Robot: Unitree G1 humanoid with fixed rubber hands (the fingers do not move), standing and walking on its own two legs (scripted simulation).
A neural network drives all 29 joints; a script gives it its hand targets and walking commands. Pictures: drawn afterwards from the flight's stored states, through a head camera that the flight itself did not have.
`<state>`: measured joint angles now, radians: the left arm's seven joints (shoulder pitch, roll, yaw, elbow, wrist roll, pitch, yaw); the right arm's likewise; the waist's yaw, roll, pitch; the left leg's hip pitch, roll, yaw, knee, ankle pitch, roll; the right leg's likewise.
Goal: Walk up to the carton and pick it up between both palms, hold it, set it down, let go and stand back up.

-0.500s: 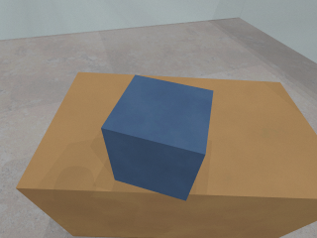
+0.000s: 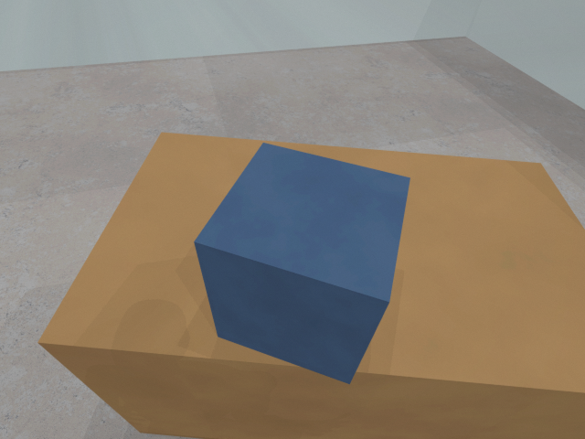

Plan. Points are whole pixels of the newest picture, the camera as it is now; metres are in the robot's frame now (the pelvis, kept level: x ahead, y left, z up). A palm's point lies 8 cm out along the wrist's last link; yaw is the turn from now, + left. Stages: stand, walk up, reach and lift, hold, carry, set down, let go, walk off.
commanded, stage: walk up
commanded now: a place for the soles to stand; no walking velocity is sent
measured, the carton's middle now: (306, 263) +0.40 -0.01 +0.01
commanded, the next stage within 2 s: reach and lift in 0.28 s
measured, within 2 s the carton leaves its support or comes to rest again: neither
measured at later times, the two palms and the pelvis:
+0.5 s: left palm out of the picture +0.14 +0.25 -0.13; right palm out of the picture +0.13 -0.24 -0.12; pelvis -0.02 -0.01 -0.02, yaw -2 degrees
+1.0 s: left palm (102, 435) +0.17 +0.26 -0.09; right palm out of the picture +0.14 -0.20 -0.07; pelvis +0.02 +0.00 +0.01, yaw -4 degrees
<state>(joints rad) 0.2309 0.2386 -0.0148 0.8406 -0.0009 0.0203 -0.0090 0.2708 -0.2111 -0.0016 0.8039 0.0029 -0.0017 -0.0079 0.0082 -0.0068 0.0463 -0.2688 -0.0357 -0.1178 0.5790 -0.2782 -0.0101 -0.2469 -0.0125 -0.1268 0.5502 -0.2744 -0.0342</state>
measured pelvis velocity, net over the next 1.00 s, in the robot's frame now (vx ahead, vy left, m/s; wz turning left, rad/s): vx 0.02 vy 0.00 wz -0.07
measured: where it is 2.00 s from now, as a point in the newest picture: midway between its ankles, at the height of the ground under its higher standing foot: outside the picture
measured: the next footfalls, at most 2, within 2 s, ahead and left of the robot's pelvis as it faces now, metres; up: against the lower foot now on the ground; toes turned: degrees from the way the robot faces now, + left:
none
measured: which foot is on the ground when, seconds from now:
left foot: down 0.00-1.00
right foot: down 0.00-1.00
